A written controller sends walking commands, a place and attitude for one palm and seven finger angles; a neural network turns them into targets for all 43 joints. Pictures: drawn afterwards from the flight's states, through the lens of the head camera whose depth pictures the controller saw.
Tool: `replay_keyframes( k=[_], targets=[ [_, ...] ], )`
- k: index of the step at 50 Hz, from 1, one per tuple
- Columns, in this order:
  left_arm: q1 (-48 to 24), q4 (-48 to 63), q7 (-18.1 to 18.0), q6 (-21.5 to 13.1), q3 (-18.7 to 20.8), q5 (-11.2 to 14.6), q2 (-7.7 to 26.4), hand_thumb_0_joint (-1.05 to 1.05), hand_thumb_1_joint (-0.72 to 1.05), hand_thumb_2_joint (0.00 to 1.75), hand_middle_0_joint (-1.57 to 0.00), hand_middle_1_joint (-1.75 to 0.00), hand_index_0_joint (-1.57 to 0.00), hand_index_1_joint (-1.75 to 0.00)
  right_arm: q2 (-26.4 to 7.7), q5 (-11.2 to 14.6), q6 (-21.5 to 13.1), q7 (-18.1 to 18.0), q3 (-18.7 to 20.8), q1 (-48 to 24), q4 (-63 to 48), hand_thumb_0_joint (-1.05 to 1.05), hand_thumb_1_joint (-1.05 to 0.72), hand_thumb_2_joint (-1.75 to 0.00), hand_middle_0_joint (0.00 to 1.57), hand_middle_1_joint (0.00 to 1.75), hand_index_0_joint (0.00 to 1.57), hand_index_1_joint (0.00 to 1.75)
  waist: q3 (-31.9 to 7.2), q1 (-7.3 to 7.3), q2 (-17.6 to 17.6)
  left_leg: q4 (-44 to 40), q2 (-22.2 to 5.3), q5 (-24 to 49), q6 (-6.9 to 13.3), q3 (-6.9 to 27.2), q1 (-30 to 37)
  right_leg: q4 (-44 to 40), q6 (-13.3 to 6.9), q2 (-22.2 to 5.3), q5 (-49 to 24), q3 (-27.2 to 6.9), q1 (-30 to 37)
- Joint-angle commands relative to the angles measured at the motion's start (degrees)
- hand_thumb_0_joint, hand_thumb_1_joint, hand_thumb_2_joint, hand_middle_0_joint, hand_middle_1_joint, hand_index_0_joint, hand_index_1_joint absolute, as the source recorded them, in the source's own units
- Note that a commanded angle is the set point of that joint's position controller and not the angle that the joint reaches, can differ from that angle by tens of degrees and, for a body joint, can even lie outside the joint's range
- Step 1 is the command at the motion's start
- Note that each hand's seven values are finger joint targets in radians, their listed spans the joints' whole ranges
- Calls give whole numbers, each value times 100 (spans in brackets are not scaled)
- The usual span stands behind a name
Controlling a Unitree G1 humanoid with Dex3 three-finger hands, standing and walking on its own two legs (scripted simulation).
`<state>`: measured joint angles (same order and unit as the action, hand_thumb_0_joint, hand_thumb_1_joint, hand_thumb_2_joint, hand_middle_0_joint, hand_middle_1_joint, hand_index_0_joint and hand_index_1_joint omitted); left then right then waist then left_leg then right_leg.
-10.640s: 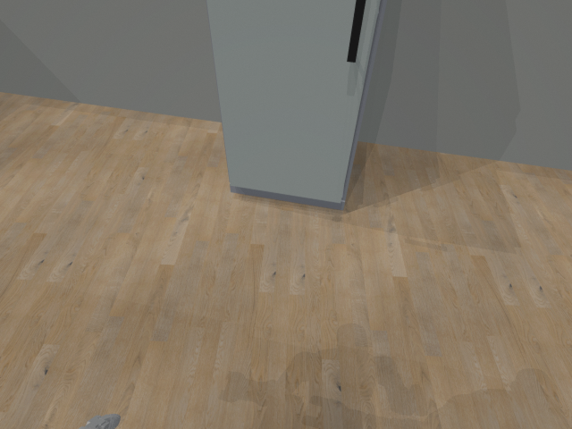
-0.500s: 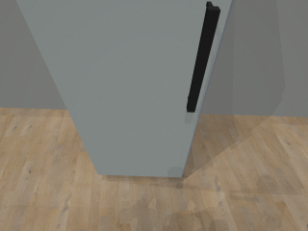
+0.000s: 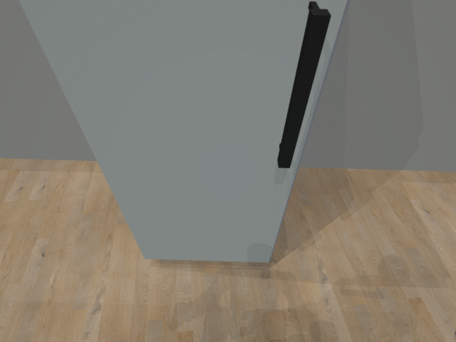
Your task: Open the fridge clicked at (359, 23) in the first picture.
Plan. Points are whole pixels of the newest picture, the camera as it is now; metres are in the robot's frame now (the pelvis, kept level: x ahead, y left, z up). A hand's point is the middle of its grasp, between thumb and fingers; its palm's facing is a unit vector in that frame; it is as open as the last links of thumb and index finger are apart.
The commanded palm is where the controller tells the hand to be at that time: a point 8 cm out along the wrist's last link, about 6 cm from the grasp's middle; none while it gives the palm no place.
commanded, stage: shuffle to correct the standing spot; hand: right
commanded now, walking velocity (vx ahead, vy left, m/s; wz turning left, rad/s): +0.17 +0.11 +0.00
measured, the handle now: (295, 98) +0.53 -0.10 +0.17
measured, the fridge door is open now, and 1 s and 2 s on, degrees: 0 0 0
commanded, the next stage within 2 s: come to a stop and stand still in 0.18 s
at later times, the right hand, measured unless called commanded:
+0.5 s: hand out of the picture -0.01 -0.13 -0.19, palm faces +0.06 +0.99 -0.13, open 7.4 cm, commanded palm none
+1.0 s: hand out of the picture +0.07 -0.21 -0.18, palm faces +0.01 +0.97 -0.25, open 7.4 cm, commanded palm none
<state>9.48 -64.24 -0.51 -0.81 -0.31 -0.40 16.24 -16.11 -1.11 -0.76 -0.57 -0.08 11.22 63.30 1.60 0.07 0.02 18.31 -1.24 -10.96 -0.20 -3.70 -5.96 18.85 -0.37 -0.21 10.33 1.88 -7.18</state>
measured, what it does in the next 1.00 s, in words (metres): stands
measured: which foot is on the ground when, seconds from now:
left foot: down 0.00-1.00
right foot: down 0.00-1.00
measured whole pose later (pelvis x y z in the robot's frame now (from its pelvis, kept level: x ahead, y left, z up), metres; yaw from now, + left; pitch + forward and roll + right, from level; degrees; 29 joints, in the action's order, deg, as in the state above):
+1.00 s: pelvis -0.01 -0.02 -0.02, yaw +0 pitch -2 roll +0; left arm 13.0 -55.7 -1.3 0.1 1.1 -0.7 9.9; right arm -11.2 -1.2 0.3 -2.7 0.2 12.5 55.8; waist 1.0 0.5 0.6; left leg 32.5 -2.8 -17.8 -1.3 -3.2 -12.4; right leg 33.2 -2.4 -0.3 17.6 5.3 -13.6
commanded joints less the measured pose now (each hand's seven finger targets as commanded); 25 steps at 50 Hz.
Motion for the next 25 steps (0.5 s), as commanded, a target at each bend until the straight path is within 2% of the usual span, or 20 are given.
replay_keyframes(
  k=[1, 5, 8, 11, 13, 14, 15, 16, 17, 18, 19, 20, 21, 22, 23, 25],
  targets=[
    [162, 115, -34, -38, 16, -42, 403, 0, 90, 90, -20, -30, -20, -30, -368, 48, -27, -82, 34, 303, -86, 0, -90, -90, 20, 30, 20, 30, -138, -11, -32, -311, -615, 212, -28, 519, -50, -326, 56, -688, -422, -538, -22],
    [360, 51, -33, 22, 61, -68, 375, 0, 90, 90, -20, -30, -20, -30, -301, 3, 42, -61, 56, 497, -56, 0, -90, -90, 20, 30, 20, 30, 219, -2, -16, -33, -489, -628, -12, 450, -439, -303, 9, -721, 622, -569, -243],
    [477, 43, -45, 21, 115, -64, 368, 0, 90, 90, -20, -30, -20, -30, -225, -17, 38, -24, 90, 682, -45, 0, -90, -90, 20, 30, 20, 30, 407, -13, 156, 247, -370, -762, 27, 360, -617, -308, -104, -850, 1013, -722, -425],
    [634, 23, -81, -9, 164, -57, 272, 0, 90, 90, -20, -30, -20, -30, -82, -25, 18, -6, 131, 914, -27, 0, -90, -90, 20, 30, 20, 30, 519, -27, 230, 460, -328, -643, 73, 298, -656, -132, -195, -923, 842, -736, -537],
    [732, 12, -109, -30, 193, -48, 186, 0, 90, 90, -20, -30, -20, -30, -37, -22, -2, -3, 163, 1143, 7, 0, -90, -90, 20, 30, 20, 30, 493, -67, 67, 466, -362, -419, 150, 365, -573, 241, -214, -897, 435, -604, -582],
    [791, 20, -130, -47, 195, -48, 98, 0, 90, 90, -20, -30, -20, -30, -8, -23, -16, -10, 197, 1273, 38, 0, -90, -90, 20, 30, 20, 30, 409, -78, -66, 414, -446, -251, 212, 479, -380, 572, -182, -800, 178, -417, -692],
    [806, 37, -147, -56, 174, -45, -45, 0, 90, 90, -20, -30, -20, -30, -19, -21, -28, -38, 229, 1421, 78, 0, -90, -90, 20, 30, 20, 30, 389, -119, -317, 315, -573, 119, 298, 677, -56, 953, -110, -623, -27, -159, -969],
    [789, 72, -161, -62, 124, -45, -211, 0, 90, 90, -20, -30, -20, -30, -54, -6, -43, -82, 263, 1584, 134, 0, -90, -90, 20, 30, 20, 30, 330, -168, -606, 218, -786, 847, 407, 925, 320, 1303, -8, -421, -5, 99, -1301],
    [769, 100, -183, -50, 99, -36, -344, 0, 90, 90, -20, -30, -20, -30, -59, 12, -66, -129, 277, 1705, 160, 0, -90, -90, 20, 30, 20, 30, 320, -167, -794, 205, -1025, 1878, 510, 1071, 447, 1481, 74, -376, 307, 232, -1413],
    [741, 111, -210, -22, 97, -30, -402, 0, 90, 90, -20, -30, -20, -30, 5, 23, -83, -167, 245, 1725, 177, 0, -90, -90, 20, 30, 20, 30, 370, -152, -743, 330, -1109, 3035, 562, 1017, 403, 1497, 106, -432, 630, 217, -1310],
    [810, 56, -234, -8, 95, -5, -473, 0, 90, 90, -20, -30, -20, -30, 113, 29, -93, -198, 204, 1658, 169, 0, -90, -90, 20, 30, 20, 30, 353, -71, -482, 494, -1075, 3975, 512, 845, 369, 1336, 118, -485, 523, 160, -1147],
    [967, -13, -256, -1, 101, 18, -483, 0, 90, 90, -20, -30, -20, -30, 142, 36, -88, -217, 182, 1546, 135, 0, -90, -90, 20, 30, 20, 30, 264, 13, -327, 589, -953, 4199, 406, 680, 227, 1011, 101, -556, -183, 130, -749],
    [1120, -69, -283, -21, 136, 32, -386, 0, 90, 90, -20, -30, -20, -30, 111, 43, -92, -227, 181, 1429, 76, 0, -90, -90, 20, 30, 20, 30, 143, 73, -75, 745, -747, 4222, 273, 492, 114, 776, 77, -595, -1409, 43, -323],
    [1221, -92, -315, -43, 162, 35, -313, 0, 90, 90, -20, -30, -20, -30, 106, 50, -89, -245, 205, 1418, 22, 0, -90, -90, 20, 30, 20, 30, -10, 50, 136, 855, -639, 4237, 167, 391, 115, 860, 47, -612, -2500, 16, -47],
    [1255, -78, -337, -33, 204, 52, -298, 0, 90, 90, -20, -30, -20, -30, 82, 47, -68, -274, 222, 1444, -26, 0, -90, -90, 20, 30, 20, 30, 7, 34, 274, 908, -618, 4289, 107, 353, 28, 1015, 26, -615, -3170, 58, 78],
    [1298, 14, -341, 14, 238, 51, -358, 0, 90, 90, -20, -30, -20, -30, 107, 38, -15, -306, 252, 1510, -65, 0, -90, -90, 20, 30, 20, 30, -145, 25, 205, 989, -653, 4170, 72, 320, 1, 1166, 14, -619, -3269, 106, 121]
  ],
)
